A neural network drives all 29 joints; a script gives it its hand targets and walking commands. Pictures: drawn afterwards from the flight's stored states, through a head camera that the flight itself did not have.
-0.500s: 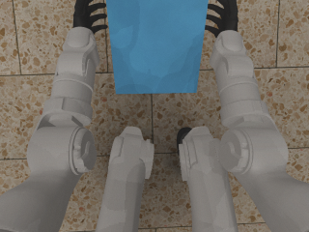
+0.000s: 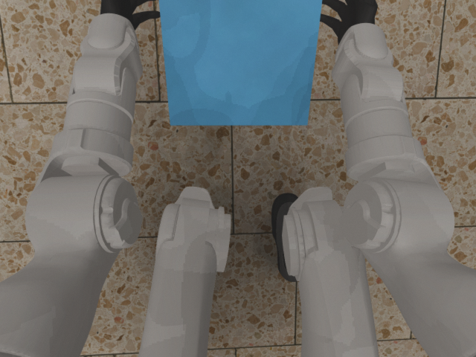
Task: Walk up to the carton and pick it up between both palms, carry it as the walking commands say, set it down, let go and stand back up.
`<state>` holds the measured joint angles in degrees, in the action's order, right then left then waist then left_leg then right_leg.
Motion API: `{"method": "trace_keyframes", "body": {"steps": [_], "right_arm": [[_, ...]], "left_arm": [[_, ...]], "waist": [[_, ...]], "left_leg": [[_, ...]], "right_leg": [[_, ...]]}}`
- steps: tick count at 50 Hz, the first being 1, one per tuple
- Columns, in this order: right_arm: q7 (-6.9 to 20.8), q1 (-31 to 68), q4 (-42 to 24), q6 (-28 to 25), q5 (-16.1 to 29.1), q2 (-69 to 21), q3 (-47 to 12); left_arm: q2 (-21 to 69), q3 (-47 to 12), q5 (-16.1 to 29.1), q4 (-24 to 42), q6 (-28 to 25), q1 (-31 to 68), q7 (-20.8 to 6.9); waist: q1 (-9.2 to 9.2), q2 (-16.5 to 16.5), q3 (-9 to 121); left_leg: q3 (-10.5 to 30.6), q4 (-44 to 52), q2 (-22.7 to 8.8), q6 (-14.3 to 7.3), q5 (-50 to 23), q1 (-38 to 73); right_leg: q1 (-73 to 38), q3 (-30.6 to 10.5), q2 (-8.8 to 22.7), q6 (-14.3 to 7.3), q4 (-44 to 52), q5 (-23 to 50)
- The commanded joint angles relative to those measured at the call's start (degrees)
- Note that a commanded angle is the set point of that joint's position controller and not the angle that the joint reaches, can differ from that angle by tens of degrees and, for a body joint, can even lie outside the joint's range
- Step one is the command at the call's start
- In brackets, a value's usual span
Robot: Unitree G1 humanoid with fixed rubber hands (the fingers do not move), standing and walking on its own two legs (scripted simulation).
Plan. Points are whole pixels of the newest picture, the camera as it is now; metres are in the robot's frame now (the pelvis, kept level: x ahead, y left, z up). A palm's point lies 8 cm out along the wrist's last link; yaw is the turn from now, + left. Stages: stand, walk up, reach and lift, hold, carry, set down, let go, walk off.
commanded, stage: set down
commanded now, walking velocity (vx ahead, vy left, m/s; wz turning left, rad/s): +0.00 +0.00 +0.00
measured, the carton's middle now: (237, 24) +0.57 +0.01 -0.25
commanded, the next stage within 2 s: none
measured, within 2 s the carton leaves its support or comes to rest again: rests again in 1.14 s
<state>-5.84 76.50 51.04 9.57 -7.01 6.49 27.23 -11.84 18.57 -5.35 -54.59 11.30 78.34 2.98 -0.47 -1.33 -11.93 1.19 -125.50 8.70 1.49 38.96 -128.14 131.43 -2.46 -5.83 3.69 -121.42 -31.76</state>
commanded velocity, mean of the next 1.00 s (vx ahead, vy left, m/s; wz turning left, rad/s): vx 0.00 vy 0.00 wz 0.00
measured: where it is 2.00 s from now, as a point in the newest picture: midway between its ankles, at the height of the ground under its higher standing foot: (241, 258)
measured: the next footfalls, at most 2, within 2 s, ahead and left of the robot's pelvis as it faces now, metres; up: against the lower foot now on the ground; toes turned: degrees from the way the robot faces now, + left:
none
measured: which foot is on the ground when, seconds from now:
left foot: down 0.00-1.00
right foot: down 0.00-1.00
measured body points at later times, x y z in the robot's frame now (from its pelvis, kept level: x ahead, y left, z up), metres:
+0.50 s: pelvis +0.00 +0.00 -0.01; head +0.37 +0.02 +0.26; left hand +0.56 +0.17 -0.17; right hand +0.56 -0.14 -0.17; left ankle +0.08 +0.11 -0.35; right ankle +0.11 -0.12 -0.35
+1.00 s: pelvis +0.01 +0.00 -0.01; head +0.37 +0.02 +0.24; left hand +0.55 +0.16 -0.19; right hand +0.56 -0.15 -0.18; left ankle +0.08 +0.10 -0.35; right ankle +0.11 -0.12 -0.35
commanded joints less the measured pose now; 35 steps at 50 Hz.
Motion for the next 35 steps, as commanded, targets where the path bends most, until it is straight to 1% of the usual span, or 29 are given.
{"method": "trace_keyframes", "body": {"steps": [1,21,31,33,35], "right_arm": [[13.8,22.7,4.4,1.6,2.5,-46.0,-20.0],[14.4,18.8,6.9,1.9,0.8,-43.1,-17.1],[15.0,18.5,7.2,1.3,1.6,-42.6,-17.3],[15.1,18.8,7.2,1.0,2.1,-42.8,-17.6],[15.1,19.1,7.0,0.7,2.4,-42.8,-17.8]], "left_arm": [[48.1,-18.7,3.5,0.3,-0.7,23.7,-14.2],[44.5,-16.4,1.5,-3.2,-0.2,20.0,-14.9],[43.1,-16.2,1.0,-3.9,-0.8,19.1,-14.4],[43.0,-16.3,0.9,-3.9,-1.1,19.1,-14.2],[43.2,-16.6,1.1,-3.7,-1.3,19.4,-14.1]], "waist": [[1.1,3.1,51.2],[1.48,3.8,45.2],[0.38,3.7,43.9],[-0.09,3.6,44.1],[-0.08,3.8,44.1]], "left_leg": [[-2.0,13.4,-1.2,-0.5,-23.4,18.0],[-1.5,12.4,-1.6,-0.9,-21.5,15.2],[-1.1,11.7,-1.7,-1.1,-23.5,16.3],[-1.0,11.4,-1.7,-1.2,-24.2,16.8],[-0.9,11.2,-1.7,-1.2,-24.8,17.1]], "right_leg": [[-30.4,6.3,-2.4,-3.4,3.9,20.0],[-28.3,5.4,-2.0,-3.4,3.3,18.4],[-26.2,5.1,-1.8,-3.2,2.7,18.9],[-25.9,5.1,-1.9,-3.1,2.4,19.3],[-25.7,5.0,-1.9,-3.1,2.2,19.7]]}}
